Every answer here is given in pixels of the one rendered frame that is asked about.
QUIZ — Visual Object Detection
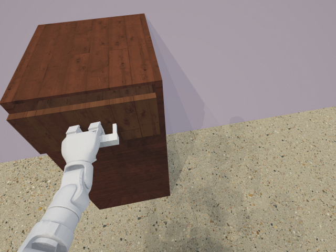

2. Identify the left robot hand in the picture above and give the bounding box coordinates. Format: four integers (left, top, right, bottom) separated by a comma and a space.
61, 121, 105, 164

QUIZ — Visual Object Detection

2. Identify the drawer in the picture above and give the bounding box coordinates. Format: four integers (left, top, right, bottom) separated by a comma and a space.
7, 85, 160, 154

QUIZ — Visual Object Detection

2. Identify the robot left forearm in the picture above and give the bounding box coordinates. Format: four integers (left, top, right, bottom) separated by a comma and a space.
17, 161, 93, 252

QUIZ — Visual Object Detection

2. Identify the handle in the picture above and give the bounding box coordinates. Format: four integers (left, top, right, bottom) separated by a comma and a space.
99, 123, 119, 148

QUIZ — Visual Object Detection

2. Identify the cabinet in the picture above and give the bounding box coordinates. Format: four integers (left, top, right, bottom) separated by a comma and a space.
0, 14, 170, 209

